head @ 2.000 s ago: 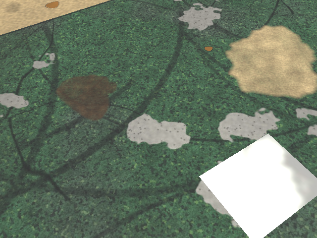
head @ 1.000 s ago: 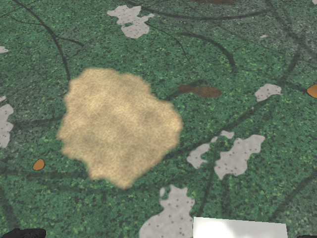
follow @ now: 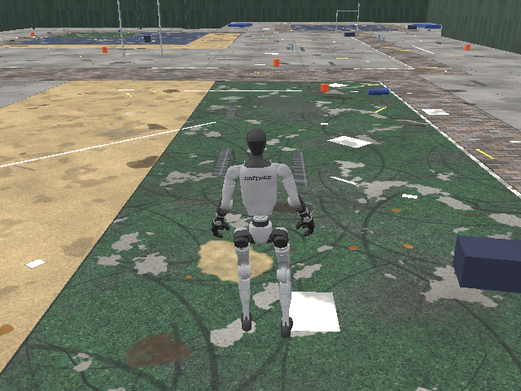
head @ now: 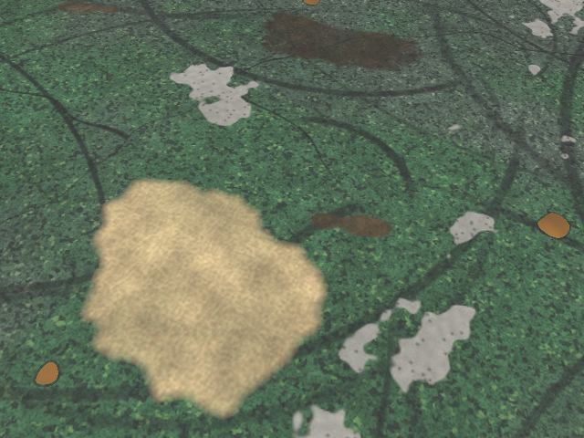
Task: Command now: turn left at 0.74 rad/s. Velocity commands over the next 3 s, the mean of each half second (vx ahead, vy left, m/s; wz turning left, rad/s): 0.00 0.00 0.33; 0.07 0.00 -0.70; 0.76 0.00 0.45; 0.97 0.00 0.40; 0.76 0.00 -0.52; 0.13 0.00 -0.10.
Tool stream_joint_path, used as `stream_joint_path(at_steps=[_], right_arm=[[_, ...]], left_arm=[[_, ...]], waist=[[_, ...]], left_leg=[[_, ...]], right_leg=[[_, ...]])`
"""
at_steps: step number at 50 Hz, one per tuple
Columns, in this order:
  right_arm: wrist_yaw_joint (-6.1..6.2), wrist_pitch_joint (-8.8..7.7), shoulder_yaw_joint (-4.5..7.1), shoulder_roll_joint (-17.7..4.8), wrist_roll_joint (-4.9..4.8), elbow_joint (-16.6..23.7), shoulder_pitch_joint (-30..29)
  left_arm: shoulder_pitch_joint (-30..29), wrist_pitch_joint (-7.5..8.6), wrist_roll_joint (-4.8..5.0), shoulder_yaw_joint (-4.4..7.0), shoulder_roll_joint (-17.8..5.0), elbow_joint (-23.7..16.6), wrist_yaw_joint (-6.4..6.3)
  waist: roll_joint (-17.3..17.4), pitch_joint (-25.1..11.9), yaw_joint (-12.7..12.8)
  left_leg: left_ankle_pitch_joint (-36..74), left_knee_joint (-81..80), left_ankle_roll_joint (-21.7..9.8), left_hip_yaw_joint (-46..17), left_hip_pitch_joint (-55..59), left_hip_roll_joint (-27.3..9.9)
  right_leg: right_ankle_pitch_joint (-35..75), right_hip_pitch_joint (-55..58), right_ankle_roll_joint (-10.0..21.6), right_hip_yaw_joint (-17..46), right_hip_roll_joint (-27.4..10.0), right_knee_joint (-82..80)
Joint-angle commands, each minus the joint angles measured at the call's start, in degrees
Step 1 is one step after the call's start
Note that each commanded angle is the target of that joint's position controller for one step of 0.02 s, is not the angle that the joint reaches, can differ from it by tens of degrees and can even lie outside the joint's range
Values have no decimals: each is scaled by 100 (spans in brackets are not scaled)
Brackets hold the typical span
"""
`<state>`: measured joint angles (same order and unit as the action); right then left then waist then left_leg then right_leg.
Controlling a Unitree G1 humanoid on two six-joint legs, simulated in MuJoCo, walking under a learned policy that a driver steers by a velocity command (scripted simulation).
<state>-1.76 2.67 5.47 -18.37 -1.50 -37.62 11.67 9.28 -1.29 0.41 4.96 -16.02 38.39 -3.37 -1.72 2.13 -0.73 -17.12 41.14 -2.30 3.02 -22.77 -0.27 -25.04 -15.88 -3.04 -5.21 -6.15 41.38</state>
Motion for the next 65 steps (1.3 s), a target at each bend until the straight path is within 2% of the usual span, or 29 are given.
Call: stream_joint_path(at_steps=[1,2,4,5,11,17,20,23,25,26,28,30,32,35,40,41,42,43,45,47,49,54,55,57,60,62,63,64,65], right_arm=[[33,-209,398,-1655,265,496,731],[-11,-347,306,-1405,358,579,745],[121,-383,238,-1101,138,601,170],[215,-304,201,-1007,32,666,-147],[484,-114,131,-842,57,767,-115],[351,-145,-248,-91,349,577,-248],[270,-172,-130,-559,345,473,-310],[353,-110,-48,-753,193,412,-295],[417,-134,-17,-673,177,433,-169],[430,-171,-30,-509,295,594,-240],[427,-219,-38,-317,310,817,-1066],[356,-212,-12,-232,181,797,-943],[318,-219,-13,-184,159,730,-894],[228,-305,-62,47,113,694,-955],[158,-383,94,-270,65,386,-171],[204,-371,184,-503,90,321,6],[259,-310,256,-996,223,453,-133],[217,-342,241,-992,484,530,-349],[289,-436,128,-582,318,594,-560],[377,-515,89,-578,109,471,-268],[313,-661,21,-485,165,199,457],[236,-726,2,-573,51,93,929],[111,-635,77,-792,329,-165,1174],[33,-549,117,-853,306,-197,1124],[19,-463,121,-787,242,-235,972],[61,-488,90,-556,186,-213,793],[49,-574,-24,-140,137,-66,598],[85,-637,-161,289,4,295,390],[115,-568,-147,-21,112,331,290]], left_arm=[[-553,95,-203,43,-242,-885,3],[-566,149,-125,76,-486,-800,3],[-506,183,-98,126,-641,-582,-30],[-542,183,-144,156,-698,-550,-66],[-429,193,-54,54,-421,-278,75],[-350,151,-37,-114,-251,-104,189],[-502,202,69,-28,-646,-255,232],[-240,269,115,0,-744,-276,298],[-69,287,56,61,-999,-308,324],[44,278,87,171,-1326,-258,305],[544,238,36,218,-1272,-233,255],[653,283,-26,229,-1239,-232,194],[107,193,147,251,-1165,-376,121],[15,-65,148,307,-1173,-469,50],[-335,-145,245,335,-1193,-670,94],[-176,-136,223,273,-988,-663,92],[294,-132,122,160,-527,-632,121],[378,-39,97,282,-930,-697,124],[249,-24,86,381,-1368,-546,136],[261,18,22,255,-1002,-475,184],[127,186,31,70,-578,-476,239],[-705,621,-1,-47,-491,-743,253],[-740,342,-554,-87,-516,-626,534],[-688,230,-344,-139,-335,-670,717],[-479,318,-185,-138,-402,-647,581],[543,477,-214,-60,-639,-301,331],[1486,551,-312,51,-1084,-188,216],[1764,506,-448,175,-1765,-197,148],[1387,492,-437,188,-1577,-180,132]], waist=[[2433,-846,-205],[1485,-1196,-338],[572,-769,-41],[500,-695,65],[692,-965,70],[990,-743,-119],[1035,-221,-220],[793,-298,-63],[280,-501,-83],[-577,-645,-246],[-1291,-543,296],[-747,-733,272],[-423,-727,53],[-642,-913,111],[-930,-982,-159],[-648,-1048,-116],[1016,-1093,211],[1666,-740,290],[960,-390,242],[894,-312,79],[702,-158,-163],[870,132,-345],[687,54,-353],[1305,137,-297],[1239,123,-31],[576,-248,499],[-324,-862,1022],[-1310,-1135,1062],[-889,-942,847]], left_leg=[[3250,-2277,-1871,-4609,2001,-1941],[3174,-2257,-2038,-4399,2256,-2080],[1992,-2093,-1354,-3383,1788,-1437],[1797,-2071,-1079,-3052,1528,-1203],[1770,-2006,-827,-2582,1582,-796],[977,-2178,-903,-2071,693,-792],[796,-2178,-1076,-2161,724,-952],[2103,-1737,-1041,-2137,1411,-1098],[2019,-1137,-654,-1710,1473,-734],[1583,-533,-297,-1031,1135,-77],[-1086,830,289,-470,-510,859],[-1939,2363,412,-1045,-1268,681],[-1280,1619,507,-1057,-1224,458],[-790,464,663,-810,-551,637],[498,-1911,533,-704,1122,633],[812,-2241,341,-1032,1873,81],[923,-2470,-340,-2686,2492,-1416],[1060,-2725,-1028,-3749,1766,-2254],[-1338,-3009,-844,-2957,1546,-1742],[-2055,-3135,-639,-2604,1845,-1416],[-2212,-3320,-736,-2552,1822,-1275],[-1119,-3495,-1041,-2612,1748,-1130],[-1081,-3399,-858,-2236,1453,-838],[-1068,-3345,-823,-2106,806,-640],[-1097,-2993,-873,-2394,143,-748],[-945,-1958,-630,-2153,-997,-387],[-1154,-192,-415,-1486,-1755,177],[-1425,1380,-294,-801,-2864,543],[-894,2315,-330,-862,-3140,46]], right_leg=[[-1669,-2736,-118,595,1045,2908],[-1587,-2798,-78,1302,864,3593],[-477,-2833,42,1359,623,3253],[-19,-2675,33,1382,544,2809],[903,-2117,-198,1221,850,1607],[1000,-562,-189,917,273,428],[587,-571,5,648,408,-35],[959,-578,196,577,537,-884],[2860,-204,496,1202,274,-1257],[3726,9,897,2064,-152,-1339],[4059,878,1924,3747,-1028,-2032],[4090,1422,1987,3743,-1024,-2015],[3842,1346,1478,3114,-523,-1864],[3748,1118,1307,3060,-143,-1735],[2511,257,1008,3502,169,-1590],[1359,-341,737,3298,465,-1215],[-680,-1465,369,2263,1303,201],[-1144,-2059,150,1962,1196,1326],[-9,-2375,84,1490,590,2213],[572,-2852,42,1254,479,2823],[884,-2911,122,1217,514,2722],[1358,-2610,22,820,328,859],[1044,-2100,-10,438,586,547],[670,-1215,-43,291,788,-190],[848,131,83,359,862,-1253],[1244,2290,289,528,620,-1781],[-195,3494,439,1841,-599,-2195],[-1922,3758,774,3833,-2004,-2919],[-2466,2986,1094,4431,-2197,-3017]])
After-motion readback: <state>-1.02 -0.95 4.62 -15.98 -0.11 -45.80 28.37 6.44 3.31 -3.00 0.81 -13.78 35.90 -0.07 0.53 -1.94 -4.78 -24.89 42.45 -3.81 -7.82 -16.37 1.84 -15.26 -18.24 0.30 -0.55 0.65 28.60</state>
